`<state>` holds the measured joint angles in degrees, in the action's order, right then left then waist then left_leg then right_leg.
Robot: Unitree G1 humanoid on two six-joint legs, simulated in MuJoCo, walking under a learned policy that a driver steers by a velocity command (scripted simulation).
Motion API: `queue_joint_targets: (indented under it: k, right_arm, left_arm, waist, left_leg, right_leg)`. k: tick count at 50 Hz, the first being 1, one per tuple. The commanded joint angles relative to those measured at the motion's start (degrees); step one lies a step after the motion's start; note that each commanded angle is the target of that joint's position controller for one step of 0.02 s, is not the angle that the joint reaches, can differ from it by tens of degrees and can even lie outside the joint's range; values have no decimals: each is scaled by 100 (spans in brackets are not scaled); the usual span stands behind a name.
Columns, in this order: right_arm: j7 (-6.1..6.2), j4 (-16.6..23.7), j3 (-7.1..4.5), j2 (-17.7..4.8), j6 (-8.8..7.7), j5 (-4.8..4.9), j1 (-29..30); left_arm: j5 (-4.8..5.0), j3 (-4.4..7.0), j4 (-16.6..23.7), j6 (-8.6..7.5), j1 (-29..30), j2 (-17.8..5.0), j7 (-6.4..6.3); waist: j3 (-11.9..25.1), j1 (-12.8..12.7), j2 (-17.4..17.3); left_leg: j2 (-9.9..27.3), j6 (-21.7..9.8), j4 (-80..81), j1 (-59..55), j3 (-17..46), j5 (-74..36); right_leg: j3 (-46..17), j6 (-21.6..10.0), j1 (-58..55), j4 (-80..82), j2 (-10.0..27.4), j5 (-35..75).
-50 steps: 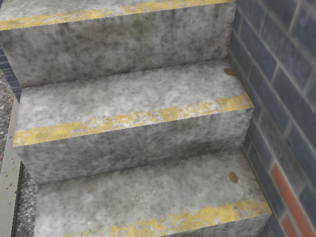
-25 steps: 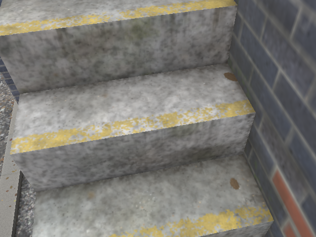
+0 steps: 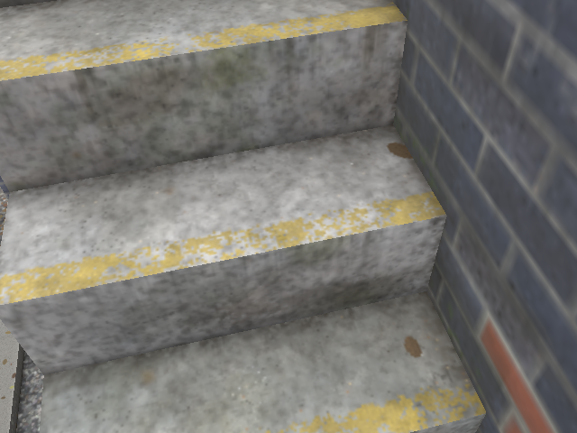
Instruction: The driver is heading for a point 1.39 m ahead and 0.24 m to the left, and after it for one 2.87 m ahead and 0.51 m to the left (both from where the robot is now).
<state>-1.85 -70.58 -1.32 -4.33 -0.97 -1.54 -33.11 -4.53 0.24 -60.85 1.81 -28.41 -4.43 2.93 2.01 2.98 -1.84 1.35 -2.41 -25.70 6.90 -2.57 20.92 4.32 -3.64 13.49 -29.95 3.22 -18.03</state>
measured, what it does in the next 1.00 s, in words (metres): climbs: left foot 0.21 m higher, then right foot 0.20 m higher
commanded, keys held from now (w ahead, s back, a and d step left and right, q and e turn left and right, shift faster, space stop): w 1.00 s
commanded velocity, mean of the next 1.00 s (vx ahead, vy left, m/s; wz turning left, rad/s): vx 0.46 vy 0.00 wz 0.00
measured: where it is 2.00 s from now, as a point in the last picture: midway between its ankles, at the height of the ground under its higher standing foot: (239, 228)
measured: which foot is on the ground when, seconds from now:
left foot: down 0.00-0.10, up 0.12-0.32, down 0.34-1.00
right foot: down 0.00-0.48, up 0.50-0.96, down 0.98-1.00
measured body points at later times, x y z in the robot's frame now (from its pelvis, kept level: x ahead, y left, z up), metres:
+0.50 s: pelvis +0.08 +0.06 +0.07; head +0.08 +0.07 +0.52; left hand +0.06 +0.29 -0.09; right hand +0.28 -0.15 -0.02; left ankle +0.12 +0.16 -0.53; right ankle +0.00 -0.11 -0.66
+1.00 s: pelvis +0.29 +0.05 +0.25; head +0.33 +0.06 +0.69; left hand +0.53 +0.22 +0.15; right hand +0.17 -0.14 +0.11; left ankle +0.13 +0.16 -0.50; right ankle +0.44 -0.05 -0.33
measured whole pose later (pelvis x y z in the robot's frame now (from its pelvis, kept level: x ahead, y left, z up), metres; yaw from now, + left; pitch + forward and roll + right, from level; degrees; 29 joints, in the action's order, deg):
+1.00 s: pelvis +0.29 +0.05 +0.25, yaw +0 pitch +10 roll -7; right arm -7.9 -69.7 1.2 -7.0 -5.7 -1.8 -30.8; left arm -2.1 -3.8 -41.2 4.9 3.7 -6.2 6.4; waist 7.7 -1.8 -5.3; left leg 7.1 -8.5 -10.9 3.1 1.8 5.3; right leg 10.0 -6.1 64.8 -75.6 -3.5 -22.9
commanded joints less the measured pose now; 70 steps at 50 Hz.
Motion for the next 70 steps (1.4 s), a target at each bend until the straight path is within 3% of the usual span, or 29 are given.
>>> queue_joint_targets:
  k: [1, 4, 6, 11, 14, 15, 16, 18, 22, 23, 25, 27, 30, 32, 34, 36, 38, 39, 40, 43, 45, 49, 51, 52, 54, 55, 57, 66, 70]
  right_arm:
    - [9, 137, -136, -669, -38, -32, -236]
    - [-105, 202, -100, -434, -29, -147, 130]
    - [-96, 175, 41, -90, -24, -186, 441]
    - [200, 2641, 136, -136, 303, 112, 2975]
    - [361, 3089, 232, -327, 497, 335, 2903]
    - [76, 3595, 364, -672, 602, 215, 4773]
    - [-20, 2923, 567, -229, 658, 77, 4003]
    - [-100, 1893, 453, -499, 556, -176, 1542]
    - [-162, 2234, 536, -1102, 506, 167, 2506]
    - [75, 1886, 237, -1014, 233, -321, 1715]
    - [362, 1263, -72, -1614, 205, -220, 559]
    - [198, 1461, -118, -1645, -78, 20, 2003]
    - [-126, 1568, 281, -739, -289, 115, 2453]
    - [71, 802, 47, -845, -746, 247, 1661]
    - [-39, 1727, 188, -1035, -366, -146, 2774]
    - [-113, 1204, 235, -932, -299, -297, 1157]
    - [-122, 482, 338, -774, -376, -242, -15]
    - [17, 516, -47, -1353, -739, 186, -118]
    - [-74, 503, 403, -518, -542, -368, -19]
    - [-261, 422, 428, -423, -465, -517, -557]
    - [-409, 366, 331, -926, -357, -370, -325]
    - [-666, 104, -121, -2118, -574, 223, -119]
    - [-933, 72, 37, -1310, -374, -568, -738]
    - [-1007, -147, -11, -1026, -123, -303, -308]
    - [-13, 1651, -271, -912, -615, -14, 1833]
    - [-130, 849, -64, -355, -213, 383, 1625]
    - [-97, 1273, -75, -392, -56, 216, 1617]
    - [221, 2707, 237, -886, 221, 287, 3257]
    - [35, 2999, 455, -485, 457, 217, 4566]
  left_arm:
    - [-59, -56, 321, -127, -237, 58, -84]
    - [92, -2, -25, -274, -1170, -318, 109]
    - [107, 77, -728, -150, -3303, -974, 322]
    - [-91, -375, -1090, -604, -709, 75, 225]
    - [-182, -59, -354, -824, 1382, -1150, 309]
    - [418, 248, -458, -760, 278, -1990, 367]
    - [46, 103, -627, -608, -306, -1933, 552]
    - [-16, 1, -332, -644, -150, -1572, 834]
    - [-62, 160, -745, -811, -618, -1825, 837]
    - [1010, 130, 189, -933, 391, -1175, -78]
    - [428, 170, 726, -720, 1706, -1182, -302]
    - [-52, 36, 1489, -464, 2225, -368, -448]
    - [348, 258, 670, -567, 1695, -1171, 190]
    - [24, -98, 1367, -442, 1542, -288, -619]
    - [250, 226, 694, -348, 1471, -1305, 288]
    - [185, 159, 535, -382, 1622, -1196, 469]
    - [157, -23, 841, -509, 2058, -716, 296]
    - [461, -230, 1695, -512, 3308, 78, -546]
    - [257, -136, 1290, -426, 2764, -632, -105]
    - [407, -201, 2166, -180, 4110, -688, 165]
    - [301, -363, 2917, 42, 5439, -611, 138]
    - [206, -143, 2404, 344, 3046, -1066, 364]
    - [234, 56, 1228, 461, 494, -1550, 262]
    - [8, 83, 881, 493, -364, -1596, 246]
    - [755, 340, 296, -200, 993, -1672, -1109]
    - [332, -23, 400, -317, 1157, -613, -193]
    - [245, -369, 111, -403, 1737, 464, 262]
    - [-191, -161, 30, -700, 635, -668, 644]
    - [107, 29, -39, -540, -166, -1129, 667]
  waist:
    - [-1089, -229, -303]
    - [-307, -655, 359]
    - [-311, -1322, 1917]
    - [-329, -293, 425]
    - [-166, 626, -270]
    - [-196, 123, 559]
    - [-194, 42, 944]
    - [-69, 736, 1233]
    - [1447, 728, 1583]
    - [1403, 400, -251]
    - [1159, 873, -1566]
    - [-444, 5, -920]
    - [-782, -433, -190]
    - [-827, -858, 240]
    - [-192, -854, -593]
    - [-338, -327, -242]
    - [-526, -193, -98]
    - [-760, 98, 609]
    - [-68, -159, -143]
    - [-269, 174, -444]
    - [-175, -83, -436]
    - [1248, -1298, -1593]
    - [2990, -1556, 367]
    - [2653, -1886, 1510]
    - [888, -697, 245]
    - [250, -990, 1784]
    - [313, -298, -207]
    - [472, -194, -99]
    - [262, -727, 563]
  left_leg:
    - [1168, -1340, 929, 616, 1396, -1437]
    - [263, -1053, -1420, 1247, 40, -4086]
    - [-211, -780, -6294, 4175, -215, 3]
    - [514, -1809, -10780, 7409, 1022, 2573]
    - [742, -1557, -5924, 3987, 380, 1737]
    - [-197, -647, -5551, 3387, -815, 4497]
    - [-110, -645, -6308, 3927, -589, 3484]
    - [-316, -733, -6608, 4464, -669, 1591]
    - [-727, -937, -4567, 3375, 48, 1003]
    - [-348, -1307, -3807, 2176, 1075, 2894]
    - [523, -1670, -229, 1289, 5108, 5032]
    - [936, -1035, 453, 2367, 5175, 4493]
    - [546, -950, -229, 3175, 3877, 2591]
    - [681, -41, 143, 2644, 2515, 1543]
    - [484, -1340, 579, 3345, 2434, 533]
    - [1066, -1610, 457, 1232, 2851, -22]
    - [1309, -1342, 234, -733, 2691, -685]
    - [1349, -615, 798, -111, 1792, 205]
    - [1016, -995, 591, -88, 2017, -128]
    - [936, -818, 1495, 861, 1023, -1818]
    - [1142, -1142, 2382, 1711, 960, -4459]
    - [1954, -1805, 391, -1483, 476, -13544]
    - [1040, -1558, -2251, 1262, 983, -11046]
    - [-306, -1138, -5098, 2917, 1231, -3837]
    - [-614, -246, -7871, 3090, 1097, -2132]
    - [-256, -847, -8524, 5186, 2052, -2514]
    - [-173, -1260, -8925, 5630, 1836, -2245]
    - [542, -532, -8952, 7365, 394, -1063]
    - [660, -376, -7858, 6816, -99, 1666]
  right_leg:
    - [114, -481, 451, 2, -88, 977]
    - [-581, -1247, -782, 674, 323, 2458]
    - [-3009, -2654, -2052, 1758, 2336, 3597]
    - [-1271, -1122, -1067, 2148, 1729, 1310]
    - [70, -521, 2435, 3223, 738, 137]
    - [-702, -1228, 3120, 4059, 809, 202]
    - [-844, -1437, 2171, 3931, 1547, 408]
    - [-396, -1323, 320, 2602, 1530, 4433]
    - [-8, -1384, -682, 627, 1167, 9929]
    - [511, -1057, 327, -1062, 861, 8170]
    - [-740, -1143, 2955, -4798, -9, 2397]
    - [-1214, -553, 4777, -8309, -146, 1023]
    - [-2683, -571, 5856, -8106, -946, 2394]
    - [-1292, -331, 5112, -7894, -733, 2172]
    - [-1189, -400, 4886, -8610, -1144, 2382]
    - [-1675, -482, 7176, -10697, -1327, 1729]
    - [-2028, -900, 9099, -11395, -1170, 1284]
    - [-943, -372, 7856, -10498, -982, 457]
    - [-1130, -784, 8239, -10398, -635, 1410]
    - [252, -863, 7269, -8588, 25, 1258]
    - [770, -807, 5440, -5565, -82, -512]
    - [1001, -290, 3973, -3485, -1239, -326]
    - [-1977, -1344, -458, -2016, -566, 274]
    - [-4644, -2037, -789, 34, 630, -1410]
    - [-4869, -1215, 776, 1039, 980, -2628]
    - [-3590, -1347, 1127, 167, 808, -1955]
    - [-2589, -1098, 1374, 411, 526, -612]
    - [-1364, -744, 1156, 1152, 546, 430]
    - [-1629, -900, 1180, 2108, 1036, 524]
Keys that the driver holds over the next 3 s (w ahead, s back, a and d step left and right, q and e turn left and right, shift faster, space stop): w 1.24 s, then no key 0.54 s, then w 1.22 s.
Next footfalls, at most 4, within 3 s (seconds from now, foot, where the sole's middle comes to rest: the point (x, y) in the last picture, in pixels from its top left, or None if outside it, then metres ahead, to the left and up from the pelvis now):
0.34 left None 0.16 0.16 -0.57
0.98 right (331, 367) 0.48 -0.05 -0.36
1.52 left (175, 221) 0.64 0.19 -0.16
2.08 right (294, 200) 0.67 -0.01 -0.16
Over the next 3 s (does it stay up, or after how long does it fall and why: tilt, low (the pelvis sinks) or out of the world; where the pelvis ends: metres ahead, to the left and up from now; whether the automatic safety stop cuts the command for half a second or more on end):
stays up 0.62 0.12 0.61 its command is cut before an obstacle after 2.1 s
